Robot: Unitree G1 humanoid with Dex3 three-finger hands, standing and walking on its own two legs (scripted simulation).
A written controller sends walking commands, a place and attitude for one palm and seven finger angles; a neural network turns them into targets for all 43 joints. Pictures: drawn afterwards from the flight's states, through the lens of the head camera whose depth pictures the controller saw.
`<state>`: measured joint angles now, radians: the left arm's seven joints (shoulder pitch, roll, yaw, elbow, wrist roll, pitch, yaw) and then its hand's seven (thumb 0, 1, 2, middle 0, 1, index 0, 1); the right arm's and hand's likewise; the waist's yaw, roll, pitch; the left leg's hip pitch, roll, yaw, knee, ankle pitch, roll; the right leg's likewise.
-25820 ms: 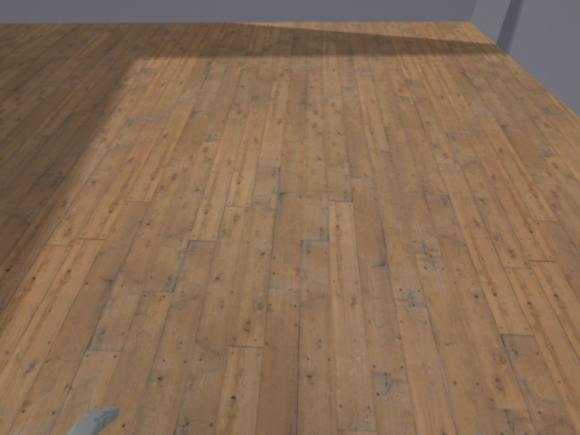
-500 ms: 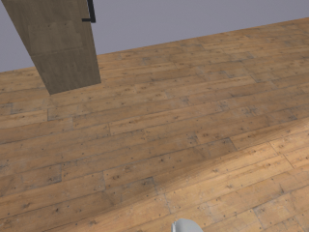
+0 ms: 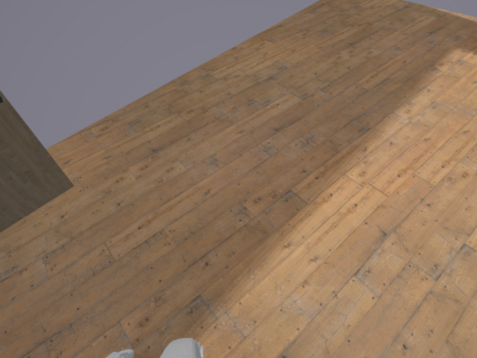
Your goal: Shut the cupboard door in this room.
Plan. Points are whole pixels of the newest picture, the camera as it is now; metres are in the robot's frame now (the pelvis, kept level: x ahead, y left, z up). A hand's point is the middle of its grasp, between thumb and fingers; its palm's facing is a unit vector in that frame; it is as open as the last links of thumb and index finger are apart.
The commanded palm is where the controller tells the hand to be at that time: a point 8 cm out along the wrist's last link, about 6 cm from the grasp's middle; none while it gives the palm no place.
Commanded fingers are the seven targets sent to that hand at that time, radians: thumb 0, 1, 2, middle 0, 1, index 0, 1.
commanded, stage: walk around to get in front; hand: left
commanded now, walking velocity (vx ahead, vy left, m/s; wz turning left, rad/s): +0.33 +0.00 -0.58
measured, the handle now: out of the picture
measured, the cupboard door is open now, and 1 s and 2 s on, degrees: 78 78 78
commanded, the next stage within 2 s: none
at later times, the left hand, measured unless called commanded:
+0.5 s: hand (123, 322) +0.21 +0.26 -0.18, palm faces -0.18 -0.96 -0.20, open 7.4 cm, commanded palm none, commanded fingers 0.00 0.90 0.90 -0.20 -0.30 -0.20 -0.30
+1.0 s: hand (237, 201) +0.52 +0.03 -0.16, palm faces -0.42 -0.89 -0.19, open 7.3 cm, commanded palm none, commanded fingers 0.00 0.90 0.90 -0.20 -0.30 -0.20 -0.30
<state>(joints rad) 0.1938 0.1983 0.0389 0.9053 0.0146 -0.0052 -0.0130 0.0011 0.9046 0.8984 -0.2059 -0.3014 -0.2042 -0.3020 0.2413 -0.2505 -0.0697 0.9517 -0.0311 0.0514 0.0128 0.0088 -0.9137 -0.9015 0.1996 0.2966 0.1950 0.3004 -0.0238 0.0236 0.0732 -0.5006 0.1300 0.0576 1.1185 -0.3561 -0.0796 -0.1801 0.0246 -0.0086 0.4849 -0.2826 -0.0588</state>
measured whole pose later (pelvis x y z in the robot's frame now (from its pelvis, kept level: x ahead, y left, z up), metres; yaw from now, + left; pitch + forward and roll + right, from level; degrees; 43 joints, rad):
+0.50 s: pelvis +0.16 +0.06 +0.00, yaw -15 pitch -1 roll -1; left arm 0.31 0.25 0.09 1.02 0.03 0.01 -0.03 0.01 0.91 0.90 -0.20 -0.30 -0.20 -0.30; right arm 0.21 -0.17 -0.02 0.91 -0.03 -0.06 -0.01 0.00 -0.91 -0.90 0.20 0.30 0.20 0.30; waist 0.04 -0.03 0.06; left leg -0.19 0.07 0.16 0.49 -0.28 0.02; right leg -0.49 -0.04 -0.02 1.20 -0.34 -0.01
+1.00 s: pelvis +0.33 -0.07 -0.01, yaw -25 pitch -3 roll +2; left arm 0.11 0.15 0.05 0.99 0.00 -0.07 0.00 -0.01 0.92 0.90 -0.21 -0.30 -0.20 -0.30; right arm 0.38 -0.14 -0.05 1.10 -0.02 -0.01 -0.01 0.01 -0.91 -0.90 0.20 0.30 0.20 0.30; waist -0.06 0.00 0.11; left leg -0.41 0.14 0.06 1.26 -0.35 -0.03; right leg -0.30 0.01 -0.14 0.56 -0.23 -0.10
